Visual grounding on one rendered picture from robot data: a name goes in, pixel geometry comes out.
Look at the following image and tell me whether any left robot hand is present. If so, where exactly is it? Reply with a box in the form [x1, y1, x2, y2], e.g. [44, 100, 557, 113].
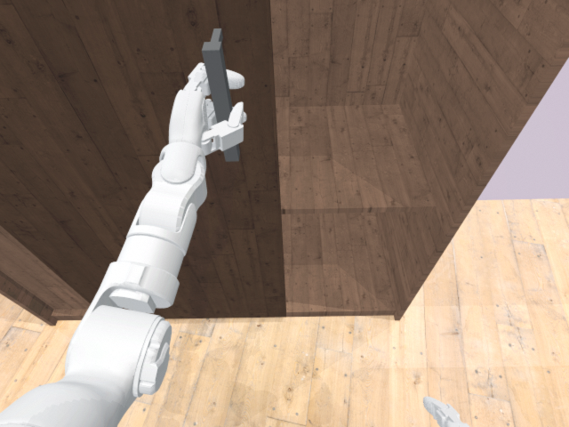
[169, 62, 247, 156]

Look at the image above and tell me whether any right robot hand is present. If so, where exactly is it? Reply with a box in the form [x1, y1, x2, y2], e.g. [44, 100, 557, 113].
[423, 396, 469, 427]

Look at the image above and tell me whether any robot left upper arm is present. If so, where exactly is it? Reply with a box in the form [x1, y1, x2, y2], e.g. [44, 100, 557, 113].
[0, 305, 172, 427]

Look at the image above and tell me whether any handle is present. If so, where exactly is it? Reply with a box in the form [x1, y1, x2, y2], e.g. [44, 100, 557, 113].
[202, 28, 240, 162]

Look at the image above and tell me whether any wardrobe door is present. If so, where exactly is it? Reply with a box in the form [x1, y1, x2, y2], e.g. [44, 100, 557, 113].
[0, 225, 91, 310]
[0, 0, 286, 319]

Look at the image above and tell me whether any robot left forearm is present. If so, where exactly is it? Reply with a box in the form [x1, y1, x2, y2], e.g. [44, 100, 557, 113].
[65, 142, 207, 374]

